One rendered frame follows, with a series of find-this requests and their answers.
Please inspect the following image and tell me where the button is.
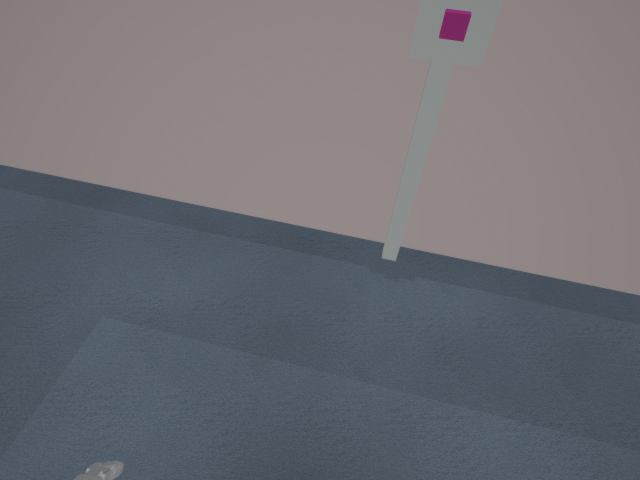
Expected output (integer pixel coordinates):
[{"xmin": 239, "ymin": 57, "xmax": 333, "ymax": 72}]
[{"xmin": 439, "ymin": 9, "xmax": 471, "ymax": 41}]

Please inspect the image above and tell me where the panel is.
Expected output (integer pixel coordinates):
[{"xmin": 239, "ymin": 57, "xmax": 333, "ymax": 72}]
[{"xmin": 382, "ymin": 0, "xmax": 504, "ymax": 261}]

